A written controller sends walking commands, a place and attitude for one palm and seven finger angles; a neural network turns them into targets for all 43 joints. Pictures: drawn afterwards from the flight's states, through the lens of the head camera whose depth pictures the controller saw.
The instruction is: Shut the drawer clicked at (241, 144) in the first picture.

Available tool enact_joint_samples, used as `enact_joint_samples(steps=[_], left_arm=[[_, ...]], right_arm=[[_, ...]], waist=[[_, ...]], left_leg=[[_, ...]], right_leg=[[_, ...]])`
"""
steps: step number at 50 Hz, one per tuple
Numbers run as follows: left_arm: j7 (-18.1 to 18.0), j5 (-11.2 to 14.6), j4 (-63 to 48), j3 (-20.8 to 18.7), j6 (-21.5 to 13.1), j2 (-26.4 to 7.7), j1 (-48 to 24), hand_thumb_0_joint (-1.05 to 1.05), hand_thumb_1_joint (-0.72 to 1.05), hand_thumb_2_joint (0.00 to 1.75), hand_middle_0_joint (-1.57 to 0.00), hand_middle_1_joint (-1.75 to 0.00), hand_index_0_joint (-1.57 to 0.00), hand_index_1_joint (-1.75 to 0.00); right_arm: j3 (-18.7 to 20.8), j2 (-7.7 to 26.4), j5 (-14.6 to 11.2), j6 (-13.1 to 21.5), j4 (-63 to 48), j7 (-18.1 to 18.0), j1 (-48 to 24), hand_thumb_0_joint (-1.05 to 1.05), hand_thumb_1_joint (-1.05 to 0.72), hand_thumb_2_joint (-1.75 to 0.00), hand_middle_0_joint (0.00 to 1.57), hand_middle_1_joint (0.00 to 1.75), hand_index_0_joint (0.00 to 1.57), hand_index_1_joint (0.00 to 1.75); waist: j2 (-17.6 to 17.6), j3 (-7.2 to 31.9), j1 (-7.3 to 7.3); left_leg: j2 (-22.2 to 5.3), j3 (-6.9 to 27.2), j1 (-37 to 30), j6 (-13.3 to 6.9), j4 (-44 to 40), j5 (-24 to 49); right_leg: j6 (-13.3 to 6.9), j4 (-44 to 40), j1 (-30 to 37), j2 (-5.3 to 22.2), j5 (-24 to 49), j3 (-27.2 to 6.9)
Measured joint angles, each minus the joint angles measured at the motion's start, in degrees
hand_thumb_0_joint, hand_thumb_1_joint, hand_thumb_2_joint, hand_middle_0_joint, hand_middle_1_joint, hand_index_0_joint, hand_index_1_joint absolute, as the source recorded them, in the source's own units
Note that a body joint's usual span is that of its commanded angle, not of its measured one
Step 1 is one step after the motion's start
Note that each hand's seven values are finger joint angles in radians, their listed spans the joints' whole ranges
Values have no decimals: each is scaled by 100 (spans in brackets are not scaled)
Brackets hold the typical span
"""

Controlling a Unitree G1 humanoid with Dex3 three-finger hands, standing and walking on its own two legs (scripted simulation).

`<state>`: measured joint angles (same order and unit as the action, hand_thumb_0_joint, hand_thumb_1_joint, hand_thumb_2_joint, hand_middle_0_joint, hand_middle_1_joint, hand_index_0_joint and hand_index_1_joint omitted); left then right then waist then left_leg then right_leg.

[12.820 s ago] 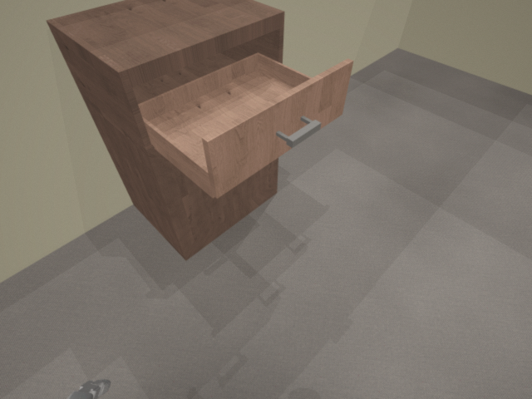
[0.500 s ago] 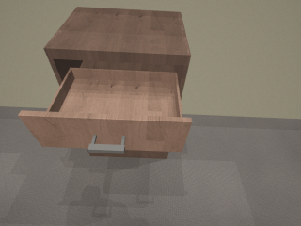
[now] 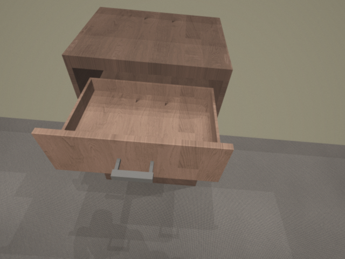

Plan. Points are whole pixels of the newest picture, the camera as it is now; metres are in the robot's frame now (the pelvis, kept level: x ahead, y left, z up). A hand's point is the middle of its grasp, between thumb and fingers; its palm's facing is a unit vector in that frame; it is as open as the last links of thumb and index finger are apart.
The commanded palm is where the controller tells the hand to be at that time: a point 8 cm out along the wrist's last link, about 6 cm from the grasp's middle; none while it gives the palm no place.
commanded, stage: come to a stop and stand still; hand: left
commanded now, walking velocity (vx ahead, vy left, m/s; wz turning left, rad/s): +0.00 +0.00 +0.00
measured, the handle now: (133, 169) +0.35 +0.13 -0.05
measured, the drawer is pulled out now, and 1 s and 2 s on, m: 0.30 0.30 0.30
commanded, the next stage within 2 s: look again from close up in 0.16 s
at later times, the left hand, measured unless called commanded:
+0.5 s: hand out of the picture +0.00 +0.18 -0.18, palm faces +0.00 -0.98 -0.17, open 7.4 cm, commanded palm none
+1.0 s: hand out of the picture -0.01 +0.16 -0.18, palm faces -0.01 -0.99 -0.14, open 7.4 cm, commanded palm none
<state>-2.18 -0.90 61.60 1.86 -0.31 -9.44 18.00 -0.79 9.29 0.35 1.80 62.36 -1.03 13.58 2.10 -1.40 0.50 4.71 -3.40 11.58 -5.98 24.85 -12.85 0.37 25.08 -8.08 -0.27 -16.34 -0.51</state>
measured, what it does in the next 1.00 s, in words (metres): stands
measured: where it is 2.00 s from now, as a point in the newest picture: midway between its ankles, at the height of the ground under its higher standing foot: outside the picture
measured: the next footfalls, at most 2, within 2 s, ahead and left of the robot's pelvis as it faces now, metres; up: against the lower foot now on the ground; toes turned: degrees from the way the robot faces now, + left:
right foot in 1.22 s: +0.07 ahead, -0.14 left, +0.00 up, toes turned -5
left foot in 1.76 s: +0.11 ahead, +0.11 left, +0.00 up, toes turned -1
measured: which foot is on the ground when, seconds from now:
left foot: down 0.00-1.00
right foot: down 0.00-0.98, up 1.00-1.00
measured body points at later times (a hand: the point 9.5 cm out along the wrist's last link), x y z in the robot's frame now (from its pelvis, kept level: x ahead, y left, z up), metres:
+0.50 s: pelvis +0.00 +0.01 +0.00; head +0.02 +0.03 +0.45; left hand +0.00 +0.23 -0.16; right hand +0.01 -0.22 -0.15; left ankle +0.01 +0.05 -0.74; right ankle -0.03 -0.13 -0.74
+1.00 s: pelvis +0.01 +0.00 +0.00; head +0.02 +0.02 +0.45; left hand -0.01 +0.22 -0.17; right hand +0.01 -0.22 -0.15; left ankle +0.01 +0.05 -0.74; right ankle -0.03 -0.13 -0.74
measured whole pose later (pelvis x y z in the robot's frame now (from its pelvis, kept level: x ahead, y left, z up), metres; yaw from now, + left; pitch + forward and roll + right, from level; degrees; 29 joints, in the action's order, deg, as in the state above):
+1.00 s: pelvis +0.01 +0.00 +0.00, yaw -1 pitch +0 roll +1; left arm -1.6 -1.5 62.6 1.1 0.5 -9.3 19.2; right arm 0.1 7.6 0.4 1.6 65.6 -1.2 15.7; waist 3.5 -0.4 0.3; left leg 6.2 -4.3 10.0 -6.7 21.6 -12.3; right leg -0.4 27.4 -9.3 1.7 -19.4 -0.4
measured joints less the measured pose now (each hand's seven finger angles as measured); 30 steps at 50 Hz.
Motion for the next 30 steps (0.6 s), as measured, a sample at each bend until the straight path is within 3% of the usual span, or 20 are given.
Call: enact_joint_samples(steps=[30], left_arm=[[-3,6,36,-60,22,-63,-73,1,91,90,-20,-29,-19,-30]], right_arm=[[11,-117,-13,12,292,-8,192,0,-91,-90,20,30,20,30]], waist=[[12,-66,-44]], left_leg=[[105,7,-173,-64,-301,126]], right_leg=[[70,-172,121,100,51,-4]])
